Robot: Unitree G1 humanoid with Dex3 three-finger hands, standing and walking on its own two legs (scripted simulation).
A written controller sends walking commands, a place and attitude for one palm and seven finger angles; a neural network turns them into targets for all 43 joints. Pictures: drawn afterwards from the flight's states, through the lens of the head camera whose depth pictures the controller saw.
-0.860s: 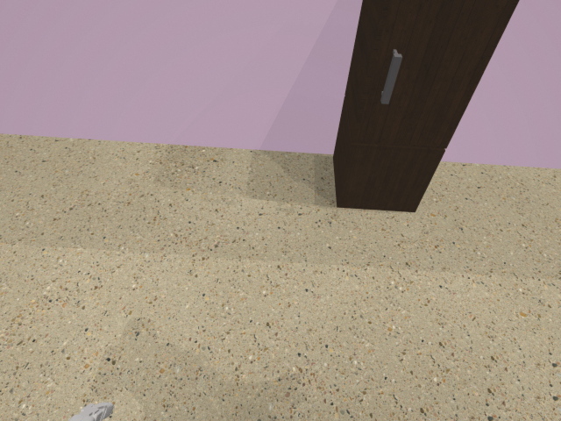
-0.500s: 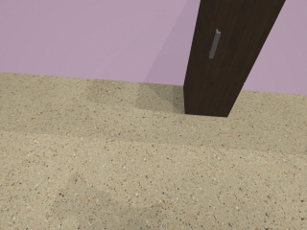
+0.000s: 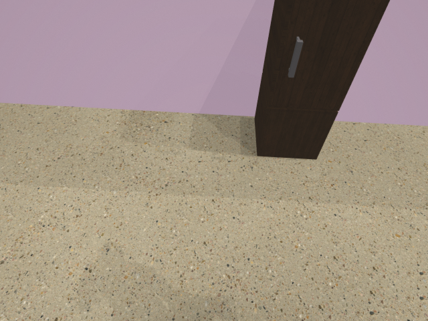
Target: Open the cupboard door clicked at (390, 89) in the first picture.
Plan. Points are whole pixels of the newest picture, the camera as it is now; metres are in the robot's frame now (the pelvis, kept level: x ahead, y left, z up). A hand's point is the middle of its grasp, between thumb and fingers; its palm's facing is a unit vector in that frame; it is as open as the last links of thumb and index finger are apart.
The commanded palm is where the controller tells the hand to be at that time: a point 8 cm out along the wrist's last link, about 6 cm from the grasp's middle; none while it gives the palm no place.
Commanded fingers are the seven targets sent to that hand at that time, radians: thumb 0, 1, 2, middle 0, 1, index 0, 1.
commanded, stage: look at it before walking up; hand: left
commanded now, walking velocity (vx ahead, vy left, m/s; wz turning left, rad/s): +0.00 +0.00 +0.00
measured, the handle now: (294, 57) +1.20 -0.30 -0.06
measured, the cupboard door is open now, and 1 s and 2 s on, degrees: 0 0 0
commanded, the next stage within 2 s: walk to a spot facing it in 0.58 s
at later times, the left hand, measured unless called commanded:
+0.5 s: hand out of the picture +0.08 +0.24 -0.16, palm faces -0.04 -0.95 -0.32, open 7.4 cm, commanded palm none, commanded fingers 0.00 0.90 0.90 -0.20 -0.30 -0.20 -0.30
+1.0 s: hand out of the picture +0.07 +0.20 -0.18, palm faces -0.13 -0.95 -0.27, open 7.4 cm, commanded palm none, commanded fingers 0.00 0.90 0.90 -0.20 -0.30 -0.20 -0.30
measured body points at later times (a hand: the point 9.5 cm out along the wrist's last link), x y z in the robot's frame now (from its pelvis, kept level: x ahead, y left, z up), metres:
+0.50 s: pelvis +0.01 -0.01 +0.00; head +0.01 +0.00 +0.45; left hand +0.08 +0.29 -0.13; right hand +0.08 -0.31 -0.13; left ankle +0.01 +0.12 -0.74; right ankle +0.02 -0.13 -0.74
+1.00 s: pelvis +0.00 -0.01 -0.02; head +0.02 -0.02 +0.43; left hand +0.08 +0.25 -0.16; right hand +0.05 -0.28 -0.16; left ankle +0.01 +0.12 -0.74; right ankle +0.01 -0.12 -0.74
